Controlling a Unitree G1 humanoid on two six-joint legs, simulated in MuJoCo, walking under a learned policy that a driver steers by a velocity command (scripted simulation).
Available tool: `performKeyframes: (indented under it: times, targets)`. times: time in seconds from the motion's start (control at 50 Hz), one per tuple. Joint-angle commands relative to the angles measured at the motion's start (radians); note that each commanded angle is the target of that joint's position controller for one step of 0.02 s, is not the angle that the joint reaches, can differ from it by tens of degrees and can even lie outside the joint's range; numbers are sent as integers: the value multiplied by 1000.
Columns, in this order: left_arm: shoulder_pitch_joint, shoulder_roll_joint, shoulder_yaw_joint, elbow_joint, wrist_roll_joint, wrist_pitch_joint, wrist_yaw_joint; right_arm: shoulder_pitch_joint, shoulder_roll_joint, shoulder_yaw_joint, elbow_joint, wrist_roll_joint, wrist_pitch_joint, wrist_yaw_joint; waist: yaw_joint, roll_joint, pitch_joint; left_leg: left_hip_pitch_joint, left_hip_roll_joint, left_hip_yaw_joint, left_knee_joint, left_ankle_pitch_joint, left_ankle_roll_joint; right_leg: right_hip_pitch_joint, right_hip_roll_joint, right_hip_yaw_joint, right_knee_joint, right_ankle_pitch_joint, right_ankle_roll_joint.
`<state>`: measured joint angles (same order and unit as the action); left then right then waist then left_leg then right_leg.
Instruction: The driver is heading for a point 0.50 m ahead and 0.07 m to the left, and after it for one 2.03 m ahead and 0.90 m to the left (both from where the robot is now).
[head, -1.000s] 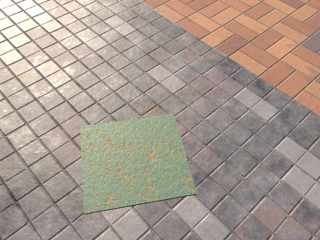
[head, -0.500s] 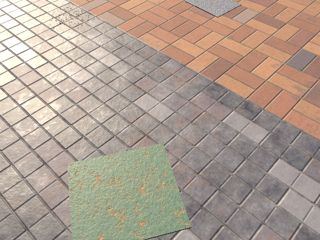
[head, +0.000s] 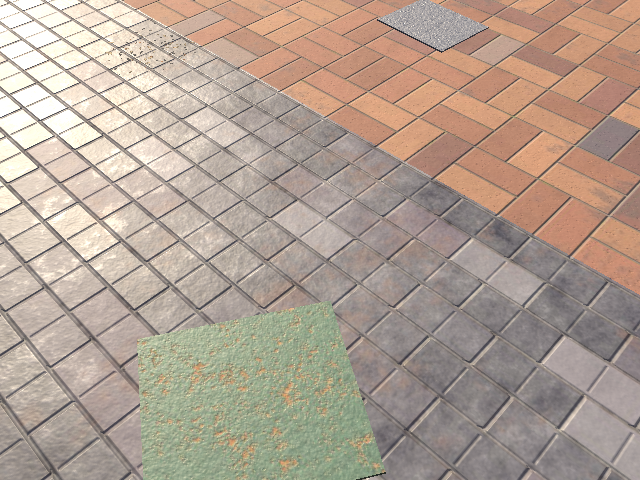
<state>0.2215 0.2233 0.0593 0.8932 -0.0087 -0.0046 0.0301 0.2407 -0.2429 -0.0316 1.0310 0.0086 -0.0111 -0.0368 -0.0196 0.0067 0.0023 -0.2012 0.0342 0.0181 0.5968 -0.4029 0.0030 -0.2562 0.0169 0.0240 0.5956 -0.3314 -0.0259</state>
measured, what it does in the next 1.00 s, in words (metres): stands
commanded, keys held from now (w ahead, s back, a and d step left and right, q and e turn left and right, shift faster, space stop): no key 1.00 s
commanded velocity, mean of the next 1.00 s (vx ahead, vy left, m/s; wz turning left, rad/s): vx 0.03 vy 0.00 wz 0.00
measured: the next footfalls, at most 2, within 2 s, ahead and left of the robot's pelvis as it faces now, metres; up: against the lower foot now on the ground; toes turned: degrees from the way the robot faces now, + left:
left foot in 1.88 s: +0.44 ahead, +0.11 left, +0.00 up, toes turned +2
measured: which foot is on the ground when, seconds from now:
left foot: down 0.00-1.00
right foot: down 0.00-1.00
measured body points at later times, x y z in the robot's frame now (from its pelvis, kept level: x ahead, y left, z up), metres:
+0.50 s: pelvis +0.02 +0.02 +0.01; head +0.02 +0.02 +0.46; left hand +0.09 +0.27 -0.14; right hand +0.05 -0.22 -0.14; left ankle -0.03 +0.13 -0.73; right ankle +0.00 -0.12 -0.73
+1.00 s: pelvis -0.01 +0.02 +0.01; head +0.00 +0.03 +0.46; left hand +0.00 +0.27 -0.15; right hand -0.02 -0.21 -0.15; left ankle -0.03 +0.13 -0.73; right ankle +0.00 -0.12 -0.73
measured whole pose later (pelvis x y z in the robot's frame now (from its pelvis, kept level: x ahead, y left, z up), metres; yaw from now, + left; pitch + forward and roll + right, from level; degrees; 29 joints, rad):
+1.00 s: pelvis -0.01 +0.02 +0.01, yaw +0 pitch -2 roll +0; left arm 0.21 0.19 0.03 1.16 0.00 0.01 0.05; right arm 0.30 -0.18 -0.01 1.10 0.00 -0.01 -0.03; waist 0.00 0.00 0.04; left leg -0.16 -0.01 0.03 0.47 -0.29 0.02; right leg -0.21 -0.03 0.04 0.48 -0.24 0.04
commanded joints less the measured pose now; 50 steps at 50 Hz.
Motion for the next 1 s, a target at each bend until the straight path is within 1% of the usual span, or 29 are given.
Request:
performKeyframes:
  times: [0.02, 0.04, 0.06, 0.08, 0.1, 0.12, 0.14, 0.18, 0.22, 0.3, 0.4, 0.56, 0.74, 1.0]
  targets:
    - [-20, 128, 27, -36, 3, -35, 0, -21, -64, -10, -48, -9, -41, -2, 5, -117, 104, -156, -37, 40, -10, 2, 32, -31, -129, 207, -230, -161, -113]
    - [-40, 126, 23, -36, 6, -39, -2, 5, -57, -7, -45, -14, -44, 2, -15, -139, 72, -118, -29, 24, -24, 77, 33, -32, -145, 216, -204, -35, -117]
    - [-58, 99, 16, -40, 5, -41, -5, 30, -74, -10, -30, -18, -44, 6, -18, -78, 48, -53, -16, 8, -48, 176, 27, -47, -98, 144, -147, 92, -90]
    - [-54, 88, 14, -33, 4, -42, -5, 48, -94, -15, -15, -14, -43, 11, -13, -3, 24, -20, -2, -17, -70, 282, 28, -31, -35, 47, -57, 216, -46]
    - [-35, 83, 12, -21, 5, -43, -3, 59, -104, -16, -5, -9, -40, 13, -3, 64, -5, -1, 21, -52, -90, 375, 41, -9, 4, -13, 12, 309, -8]
    - [-20, 76, 9, -9, 5, -41, 0, 61, -100, -12, -2, -8, -38, 14, 5, 83, -26, 2, 46, -86, -103, 448, 56, 16, -2, -13, 25, 358, 13]
    - [-10, 84, 9, 4, 3, -35, 2, 56, -95, -9, -2, -7, -36, 16, 8, 65, -29, 6, 56, -96, -101, 512, 64, 33, -12, -2, 22, 389, 18]
    - [5, 88, 7, 29, 1, -20, 4, 55, -93, -6, 3, -5, -35, 19, 10, 32, -45, 19, 45, -68, -78, 611, 55, 74, -29, 16, 6, 447, 9]
    - [6, 91, 6, 47, -2, -5, 6, 61, -89, -4, 10, -5, -30, 20, 10, 25, -51, 30, 30, -44, -75, 642, 37, 102, -36, 21, -12, 483, 1]
    - [-9, 88, 3, 81, -2, 15, 10, 58, -74, 0, 19, -5, -16, 20, 10, 13, -28, 36, 18, -31, -105, 595, 22, 123, -40, 21, -56, 476, 6]
    - [-31, 88, 1, 119, 0, 23, 15, 50, -66, 0, 27, -8, -7, 15, 10, 4, 2, 39, 10, -24, -147, 517, 17, 128, -41, 18, -102, 434, 15]
    - [-49, 86, -2, 170, 3, 22, 21, 49, -54, -2, 37, -12, -1, 8, 13, 0, 28, 27, 1, -19, -192, 384, 15, 114, -41, 12, -146, 344, 25]
    - [-32, 79, -9, 215, 6, 18, 23, 72, -43, 1, 45, -14, 0, 3, 17, 1, 53, -4, -4, -20, -222, 260, 16, 87, -40, 7, -170, 257, 32]
    - [19, 60, -22, 249, 6, 12, 24, 120, -25, 7, 50, -12, -2, 0, 20, -2, 71, -35, -6, -25, -241, 180, 21, 56, -39, 6, -183, 199, 35]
